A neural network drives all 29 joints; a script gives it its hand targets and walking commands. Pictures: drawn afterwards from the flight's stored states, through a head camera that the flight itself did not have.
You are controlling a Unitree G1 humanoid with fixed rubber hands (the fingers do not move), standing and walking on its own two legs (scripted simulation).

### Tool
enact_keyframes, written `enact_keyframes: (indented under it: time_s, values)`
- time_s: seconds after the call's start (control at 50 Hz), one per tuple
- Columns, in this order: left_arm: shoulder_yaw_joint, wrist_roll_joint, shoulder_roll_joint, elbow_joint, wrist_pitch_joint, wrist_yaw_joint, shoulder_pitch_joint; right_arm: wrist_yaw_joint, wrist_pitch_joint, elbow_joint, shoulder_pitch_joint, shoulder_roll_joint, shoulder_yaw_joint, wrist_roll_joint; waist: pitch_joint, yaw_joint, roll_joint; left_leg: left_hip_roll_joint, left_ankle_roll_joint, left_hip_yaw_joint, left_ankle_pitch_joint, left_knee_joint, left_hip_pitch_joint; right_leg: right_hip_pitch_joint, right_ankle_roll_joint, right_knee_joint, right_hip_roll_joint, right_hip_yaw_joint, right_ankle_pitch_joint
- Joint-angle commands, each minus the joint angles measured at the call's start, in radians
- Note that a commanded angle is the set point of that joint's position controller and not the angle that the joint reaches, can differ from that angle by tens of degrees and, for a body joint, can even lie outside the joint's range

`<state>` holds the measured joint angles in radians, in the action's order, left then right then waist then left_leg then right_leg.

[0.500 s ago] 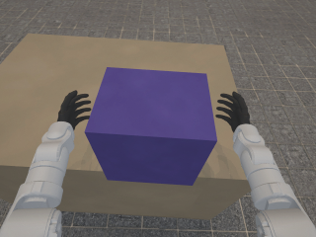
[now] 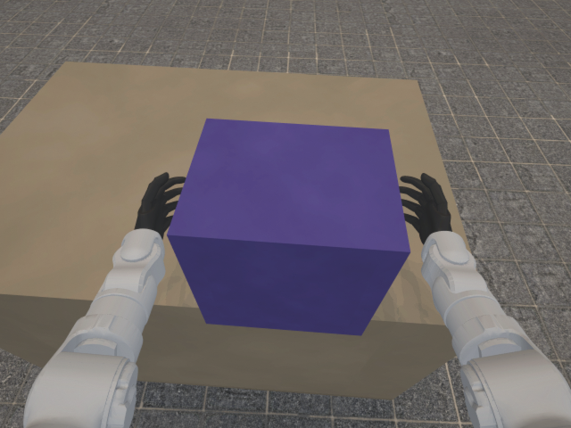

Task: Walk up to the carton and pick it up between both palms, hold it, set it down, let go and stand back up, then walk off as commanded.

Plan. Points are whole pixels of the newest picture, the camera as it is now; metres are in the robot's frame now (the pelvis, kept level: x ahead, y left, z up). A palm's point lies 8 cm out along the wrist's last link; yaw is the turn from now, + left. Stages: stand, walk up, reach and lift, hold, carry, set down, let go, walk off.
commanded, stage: reach and lift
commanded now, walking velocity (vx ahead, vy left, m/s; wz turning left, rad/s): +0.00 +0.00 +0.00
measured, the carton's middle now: (289, 234) +0.41 +0.01 +0.02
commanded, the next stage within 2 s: none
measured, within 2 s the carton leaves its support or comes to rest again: leaves its support in 1.72 s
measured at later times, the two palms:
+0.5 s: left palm (173, 228) +0.39 +0.18 +0.05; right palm (413, 231) +0.40 -0.17 +0.05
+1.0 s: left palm (175, 228) +0.39 +0.18 +0.05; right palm (414, 231) +0.40 -0.17 +0.05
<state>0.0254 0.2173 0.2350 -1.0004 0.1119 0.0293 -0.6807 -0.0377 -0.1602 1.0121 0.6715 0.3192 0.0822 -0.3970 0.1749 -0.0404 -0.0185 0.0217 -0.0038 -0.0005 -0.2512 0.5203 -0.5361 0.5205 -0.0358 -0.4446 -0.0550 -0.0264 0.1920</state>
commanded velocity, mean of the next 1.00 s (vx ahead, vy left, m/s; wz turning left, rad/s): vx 0.00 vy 0.00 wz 0.00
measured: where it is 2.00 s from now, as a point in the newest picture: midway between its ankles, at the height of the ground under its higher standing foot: outside the picture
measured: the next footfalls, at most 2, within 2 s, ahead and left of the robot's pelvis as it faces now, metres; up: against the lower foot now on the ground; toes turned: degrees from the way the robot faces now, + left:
none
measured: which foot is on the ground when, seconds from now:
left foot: down 0.00-1.00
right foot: down 0.00-1.00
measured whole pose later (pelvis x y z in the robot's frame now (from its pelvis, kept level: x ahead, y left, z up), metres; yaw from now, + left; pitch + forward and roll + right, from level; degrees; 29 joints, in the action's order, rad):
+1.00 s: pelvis -0.01 +0.00 +0.00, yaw +1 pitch +14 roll -1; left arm 0.20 0.01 0.11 -1.14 0.29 0.06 -0.73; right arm -0.10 -0.19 1.05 0.71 0.14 -0.14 -0.09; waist 0.16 -0.01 -0.01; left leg 0.01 -0.01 -0.01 -0.24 0.51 -0.53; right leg 0.51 -0.04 -0.46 -0.05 -0.04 0.19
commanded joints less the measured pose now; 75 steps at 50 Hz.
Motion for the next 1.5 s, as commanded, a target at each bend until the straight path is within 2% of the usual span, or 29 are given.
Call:
enact_keyframes:
  time_s: [0.0,0.02,0.06,0.08,0.12,0.22,0.28,0.32,0.4,0.48,0.58,0.6,0.62,0.7,0.74,0.76,0.82,0.88,0.92,0.98,1.02,1.04,1.06,1.1,1.12,1.14,1.2,1.3,1.48]
  values:
    - [0.035,0.006,0.177,0.198,0.075,0.007,-0.493,0.004,-0.065,-0.205,0.484,0.182,-0.02,-0.011,0.642,-0.006,0.035,-0.007,-0.059,0.006,0.596,0.039,0.375,-0.238,0.068,-0.016,0.025,0.009,-0.471]
    - [0.023,0.003,0.16,0.215,0.08,0.007,-0.492,0.005,-0.064,-0.18,0.472,0.172,-0.011,-0.008,0.649,0.008,0.01,-0.008,-0.063,0.007,0.589,0.036,0.388,-0.241,0.065,-0.015,0.03,0.01,-0.47]
    - [0.023,0.015,0.152,0.214,0.091,0.011,-0.515,0.003,-0.063,-0.208,0.499,0.152,-0.02,-0.003,0.682,0.002,0.027,-0.006,-0.055,0.006,0.55,0.035,0.347,-0.237,0.065,-0.02,0.031,0.011,-0.439]
    - [0.018,0.014,0.14,0.222,0.094,0.013,-0.518,0.001,-0.063,-0.203,0.502,0.15,-0.034,0.012,0.682,0.02,0.027,-0.006,-0.057,0.004,0.547,0.033,0.358,-0.227,0.064,-0.017,0.03,0.008,-0.437]
    - [0.025,0.007,0.124,0.195,0.104,0.011,-0.528,-0.004,-0.062,-0.235,0.521,0.1,-0.031,0.037,0.696,0.01,0.046,-0.006,-0.048,0.009,0.526,0.036,0.322,-0.248,0.067,-0.022,0.037,0.014,-0.446]
    - [0.046,-0.05,0.069,0.166,0.132,0.017,-0.545,-0.021,-0.062,-0.192,0.522,0.037,-0.075,0.099,0.695,0.026,0.002,-0.009,-0.052,0.008,0.462,0.021,0.299,-0.236,0.062,-0.02,0.041,0.011,-0.389]
    - [0.097,-0.085,0.074,0.116,0.145,0.024,-0.568,-0.044,-0.071,-0.212,0.559,0.023,-0.1,0.15,0.699,0.021,0.045,-0.012,-0.046,0.016,0.453,0.022,0.272,-0.288,0.073,-0.03,0.042,0.018,-0.431]
    - [0.108,-0.105,0.063,0.105,0.155,0.024,-0.583,-0.062,-0.072,-0.198,0.563,-0.002,-0.129,0.186,0.686,0.045,0.05,-0.017,-0.043,0.018,0.404,0.01,0.229,-0.329,0.081,-0.027,0.046,0.02,-0.431]
    - [0.073,-0.104,-0.003,0.093,0.172,0.034,-0.581,-0.065,-0.07,-0.174,0.566,-0.042,-0.132,0.19,0.68,0.043,0.013,-0.007,-0.048,0.007,0.419,0.01,0.28,-0.275,0.062,-0.013,0.038,0.01,-0.352]
    - [0.081,-0.107,-0.001,0.065,0.181,0.039,-0.6,-0.071,-0.062,-0.17,0.583,-0.07,-0.116,0.195,0.645,0.042,0.043,-0.009,-0.039,0.009,0.382,0.008,0.235,-0.309,0.064,-0.015,0.046,0.021,-0.361]
    - [0.068,-0.099,-0.019,0.038,0.201,0.049,-0.604,-0.072,-0.065,-0.149,0.591,-0.083,-0.115,0.19,0.638,0.036,0.019,-0.009,-0.042,0.006,0.379,0.012,0.238,-0.282,0.056,-0.019,0.048,0.025,-0.336]
    - [0.052,-0.097,-0.031,0.041,0.205,0.049,-0.62,-0.071,-0.065,-0.133,0.591,-0.084,-0.127,0.198,0.639,0.05,0.01,-0.006,-0.046,0.002,0.385,0.018,0.246,-0.266,0.052,-0.019,0.044,0.018,-0.324]
    - [0.057,-0.1,-0.04,0.048,0.208,0.054,-0.62,-0.068,-0.066,-0.139,0.599,-0.089,-0.116,0.19,0.648,0.035,0.006,-0.003,-0.046,0.003,0.39,0.023,0.252,-0.248,0.048,-0.025,0.04,0.017,-0.299]
    - [0.059,-0.105,-0.06,0.038,0.213,0.053,-0.596,-0.067,-0.076,-0.152,0.593,-0.109,-0.098,0.188,0.648,0.026,0.019,-0.008,-0.049,0.005,0.429,0.032,0.253,-0.276,0.051,-0.032,0.04,0.018,-0.351]
    - [0.062,-0.121,-0.073,0.059,0.217,0.054,-0.592,-0.066,-0.076,-0.126,0.568,-0.116,-0.116,0.198,0.648,0.036,-0.008,-0.006,-0.055,0.002,0.453,0.03,0.269,-0.272,0.048,-0.027,0.04,0.02,-0.359]
    - [0.058,-0.113,-0.08,0.058,0.218,0.049,-0.573,-0.065,-0.081,-0.158,0.566,-0.121,-0.101,0.195,0.661,0.034,0.016,-0.006,-0.054,0.003,0.478,0.036,0.28,-0.282,0.049,-0.026,0.04,0.021,-0.399]
    - [0.085,-0.15,-0.079,0.07,0.219,0.042,-0.57,-0.066,-0.091,-0.167,0.555,-0.131,-0.131,0.225,0.651,0.043,0.002,-0.015,-0.053,0.002,0.474,0.027,0.261,-0.331,0.055,-0.028,0.044,0.027,-0.441]
    - [0.111,-0.197,-0.13,0.057,0.227,0.025,-0.543,-0.05,-0.089,-0.158,0.542,-0.194,-0.142,0.271,0.604,0.026,0.023,-0.013,-0.047,0.011,0.472,0.006,0.261,-0.358,0.056,-0.021,0.051,0.022,-0.439]
    - [0.117,-0.229,-0.184,0.076,0.242,0.009,-0.567,-0.035,-0.103,-0.166,0.54,-0.258,-0.162,0.32,0.624,0.039,0.031,-0.016,-0.044,0.017,0.461,-0.013,0.267,-0.386,0.059,-0.009,0.056,0.016,-0.449]
    - [0.109,-0.331,-0.41,0.057,0.254,-0.055,-0.591,0.022,-0.128,-0.188,0.557,-0.527,-0.161,0.454,0.566,0.035,0.023,-0.023,-0.038,0.027,0.457,-0.054,0.274,-0.458,0.057,0.01,0.072,0.01,-0.489]
    - [0.009,-0.371,-0.681,0.024,0.26,-0.128,-0.614,0.097,-0.137,-0.196,0.566,-0.844,-0.07,0.538,0.53,0.042,0.04,-0.028,-0.031,0.035,0.436,-0.091,0.279,-0.517,0.058,0.019,0.078,-0.005,-0.534]
    - [-0.022,-0.373,-0.722,0.016,0.264,-0.133,-0.578,0.113,-0.154,-0.208,0.545,-0.875,-0.046,0.547,0.557,0.044,0.015,-0.028,-0.04,0.03,0.465,-0.096,0.29,-0.547,0.052,0.019,0.076,-0.008,-0.581]
    - [-0.055,-0.353,-0.738,-0.004,0.266,-0.139,-0.565,0.118,-0.163,-0.202,0.533,-0.87,-0.049,0.548,0.564,0.074,0.003,-0.025,-0.045,0.02,0.47,-0.106,0.303,-0.556,0.051,0.024,0.073,-0.014,-0.612]
    - [-0.066,-0.343,-0.737,0.021,0.274,-0.131,-0.545,0.134,-0.158,-0.183,0.485,-0.889,0.006,0.532,0.51,0.051,-0.022,-0.019,-0.047,0.016,0.492,-0.116,0.319,-0.553,0.042,0.043,0.071,-0.005,-0.62]
    - [-0.08,-0.338,-0.748,0.021,0.273,-0.128,-0.535,0.135,-0.159,-0.185,0.488,-0.878,0.004,0.532,0.482,0.065,-0.026,-0.019,-0.049,0.008,0.479,-0.125,0.323,-0.542,0.039,0.051,0.067,-0.007,-0.602]
    - [-0.077,-0.339,-0.746,0.034,0.275,-0.126,-0.535,0.138,-0.159,-0.193,0.488,-0.874,0.003,0.537,0.474,0.051,-0.024,-0.017,-0.05,0.003,0.47,-0.13,0.325,-0.541,0.036,0.058,0.065,-0.004,-0.585]
    - [-0.106,-0.321,-0.748,0.051,0.278,-0.123,-0.542,0.139,-0.161,-0.208,0.493,-0.853,-0.004,0.535,0.437,0.06,-0.033,-0.016,-0.054,0.0,0.437,-0.138,0.322,-0.515,0.032,0.076,0.061,-0.007,-0.504]
    - [-0.097,-0.313,-0.737,0.047,0.271,-0.121,-0.549,0.139,-0.15,-0.209,0.491,-0.855,0.004,0.542,0.42,0.049,-0.001,-0.015,-0.047,-0.003,0.412,-0.141,0.331,-0.517,0.032,0.093,0.06,-0.006,-0.458]
    - [-0.147,-0.291,-0.794,0.123,0.271,-0.11,-0.546,0.125,-0.161,-0.28,0.488,-0.911,0.096,0.506,0.485,0.056,0.014,-0.026,-0.049,-0.022,0.535,-0.104,0.333,-0.578,0.043,0.054,0.055,0.01,-0.67]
